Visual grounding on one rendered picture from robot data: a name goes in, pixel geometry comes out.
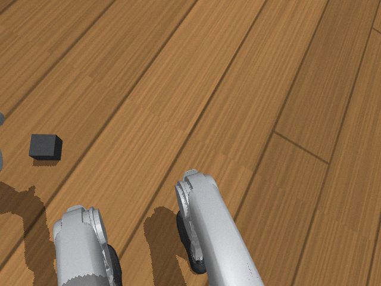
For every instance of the right robot foot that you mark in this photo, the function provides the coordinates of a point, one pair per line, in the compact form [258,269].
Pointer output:
[197,266]

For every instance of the left robot foot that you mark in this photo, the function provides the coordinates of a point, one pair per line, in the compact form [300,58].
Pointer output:
[117,273]

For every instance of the cube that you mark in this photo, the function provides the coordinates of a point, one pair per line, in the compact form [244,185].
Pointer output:
[45,147]

